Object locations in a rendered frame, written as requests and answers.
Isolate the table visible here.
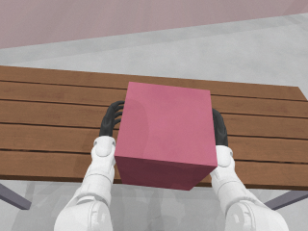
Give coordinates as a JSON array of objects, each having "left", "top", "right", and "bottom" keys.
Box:
[{"left": 0, "top": 65, "right": 308, "bottom": 211}]

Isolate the robot right upper arm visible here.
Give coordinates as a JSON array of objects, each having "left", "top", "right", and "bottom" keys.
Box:
[{"left": 224, "top": 201, "right": 289, "bottom": 231}]

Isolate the right robot forearm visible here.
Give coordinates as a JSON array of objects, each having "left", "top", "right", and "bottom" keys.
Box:
[{"left": 210, "top": 145, "right": 289, "bottom": 230}]

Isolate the right robot hand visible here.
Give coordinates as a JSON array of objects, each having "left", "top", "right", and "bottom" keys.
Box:
[{"left": 212, "top": 108, "right": 228, "bottom": 147}]

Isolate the left robot forearm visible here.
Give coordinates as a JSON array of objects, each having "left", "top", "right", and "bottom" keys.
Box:
[{"left": 54, "top": 136, "right": 116, "bottom": 231}]

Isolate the carton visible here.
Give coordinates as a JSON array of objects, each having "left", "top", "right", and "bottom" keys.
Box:
[{"left": 114, "top": 82, "right": 218, "bottom": 191}]

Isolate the robot left upper arm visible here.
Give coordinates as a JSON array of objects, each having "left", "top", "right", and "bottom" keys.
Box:
[{"left": 55, "top": 200, "right": 114, "bottom": 231}]

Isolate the left robot hand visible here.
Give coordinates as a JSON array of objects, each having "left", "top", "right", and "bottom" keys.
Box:
[{"left": 99, "top": 100, "right": 125, "bottom": 137}]

